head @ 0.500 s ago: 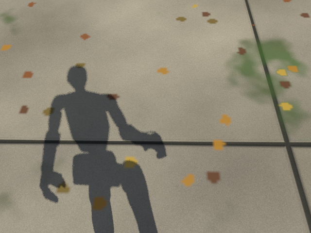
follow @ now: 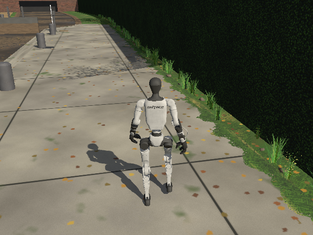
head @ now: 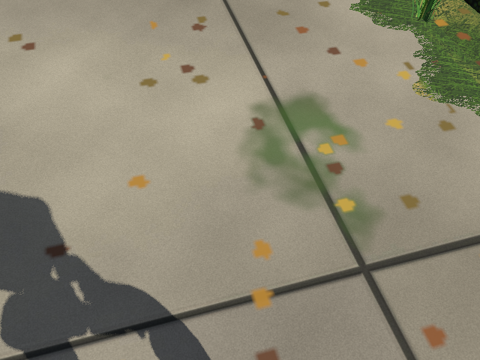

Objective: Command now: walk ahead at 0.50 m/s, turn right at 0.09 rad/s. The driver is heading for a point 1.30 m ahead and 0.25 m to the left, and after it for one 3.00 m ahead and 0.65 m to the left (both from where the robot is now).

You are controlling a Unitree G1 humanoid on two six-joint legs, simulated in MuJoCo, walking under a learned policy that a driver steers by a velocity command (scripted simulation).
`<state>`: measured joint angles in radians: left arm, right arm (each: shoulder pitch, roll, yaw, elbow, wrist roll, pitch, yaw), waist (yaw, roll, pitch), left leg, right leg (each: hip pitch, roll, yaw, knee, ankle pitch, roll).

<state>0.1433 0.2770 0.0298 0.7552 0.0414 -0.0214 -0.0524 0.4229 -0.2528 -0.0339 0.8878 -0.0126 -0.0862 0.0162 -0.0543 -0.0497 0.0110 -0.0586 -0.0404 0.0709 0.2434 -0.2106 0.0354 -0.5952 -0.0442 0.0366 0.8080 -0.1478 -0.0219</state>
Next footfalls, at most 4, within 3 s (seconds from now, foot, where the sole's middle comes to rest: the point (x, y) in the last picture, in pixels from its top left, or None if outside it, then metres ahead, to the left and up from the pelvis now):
0.16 right None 0.23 -0.12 -0.78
0.68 left None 0.46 0.13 -0.78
1.26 right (196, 260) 0.81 0.10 -0.78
1.78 left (140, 190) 1.10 0.30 -0.78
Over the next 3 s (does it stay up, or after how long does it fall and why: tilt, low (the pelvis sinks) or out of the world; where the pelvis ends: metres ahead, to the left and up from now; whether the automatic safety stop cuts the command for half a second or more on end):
stays up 1.52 0.30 -0.01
